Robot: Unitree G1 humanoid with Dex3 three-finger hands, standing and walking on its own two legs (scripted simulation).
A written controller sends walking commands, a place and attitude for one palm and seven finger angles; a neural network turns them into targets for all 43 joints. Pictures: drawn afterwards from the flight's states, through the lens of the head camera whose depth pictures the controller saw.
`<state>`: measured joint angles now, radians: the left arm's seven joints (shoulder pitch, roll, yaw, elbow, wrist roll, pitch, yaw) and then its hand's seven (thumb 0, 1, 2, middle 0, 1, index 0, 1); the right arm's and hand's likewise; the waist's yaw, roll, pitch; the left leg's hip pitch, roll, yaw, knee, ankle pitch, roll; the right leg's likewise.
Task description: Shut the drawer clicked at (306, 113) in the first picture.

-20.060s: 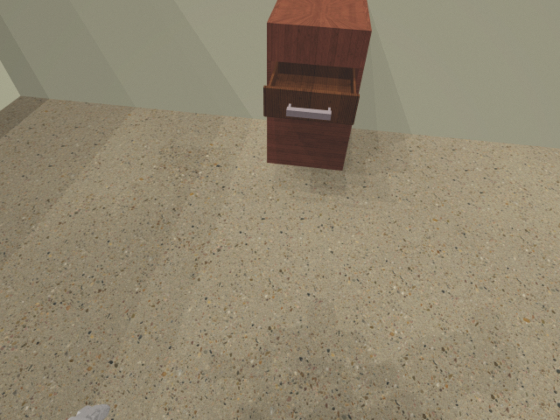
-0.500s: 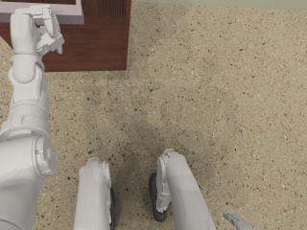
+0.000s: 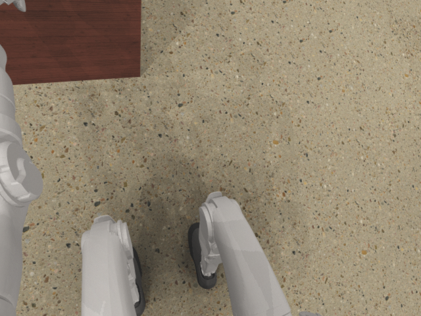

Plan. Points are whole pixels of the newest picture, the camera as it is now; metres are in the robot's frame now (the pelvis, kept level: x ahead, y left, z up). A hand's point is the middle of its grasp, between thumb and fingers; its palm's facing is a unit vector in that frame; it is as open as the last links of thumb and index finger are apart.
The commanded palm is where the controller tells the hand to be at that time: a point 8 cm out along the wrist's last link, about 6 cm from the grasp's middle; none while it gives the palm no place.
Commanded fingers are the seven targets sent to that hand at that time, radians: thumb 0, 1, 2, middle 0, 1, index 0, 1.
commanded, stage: push the drawer shut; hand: left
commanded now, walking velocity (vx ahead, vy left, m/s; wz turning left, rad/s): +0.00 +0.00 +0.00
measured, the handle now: out of the picture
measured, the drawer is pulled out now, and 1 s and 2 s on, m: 0.02 0.00 0.00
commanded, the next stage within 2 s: pull the fist back off the drawer in 0.24 s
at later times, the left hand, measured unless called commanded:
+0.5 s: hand out of the picture +0.64 +0.21 +0.04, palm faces +0.11 -0.99 -0.06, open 3.0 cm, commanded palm +0.64 +0.17 +0.04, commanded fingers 0.00 0.90 0.90 -1.40 -1.60 -1.40 -1.60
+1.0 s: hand out of the picture +0.60 +0.21 +0.03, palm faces +0.10 -0.99 -0.03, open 3.2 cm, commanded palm +0.58 +0.20 +0.04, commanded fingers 0.00 0.90 0.90 -1.40 -1.60 -1.40 -1.60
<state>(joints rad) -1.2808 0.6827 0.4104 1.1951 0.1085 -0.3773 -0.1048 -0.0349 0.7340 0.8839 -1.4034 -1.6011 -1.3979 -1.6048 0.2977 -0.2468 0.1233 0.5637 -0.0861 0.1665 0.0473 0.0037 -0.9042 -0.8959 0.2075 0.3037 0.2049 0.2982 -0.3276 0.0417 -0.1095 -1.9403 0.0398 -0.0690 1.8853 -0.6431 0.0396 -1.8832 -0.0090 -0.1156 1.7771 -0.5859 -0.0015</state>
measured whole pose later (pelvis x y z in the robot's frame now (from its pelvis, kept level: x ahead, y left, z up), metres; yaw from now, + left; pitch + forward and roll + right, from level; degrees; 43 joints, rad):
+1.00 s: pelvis +0.01 +0.00 +0.02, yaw +0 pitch +40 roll -8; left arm -1.08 0.59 0.43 0.98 0.02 -0.30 -0.14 0.02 0.89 0.90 -1.40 -1.60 -1.40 -1.60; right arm 0.29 -0.25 0.10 0.53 -0.07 0.16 0.08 0.00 -0.90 -0.90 0.21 0.30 0.21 0.30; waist -0.27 0.04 -0.13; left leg -1.87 0.05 -0.06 1.83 -0.67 0.04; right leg -1.83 0.00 -0.10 1.73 -0.60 0.00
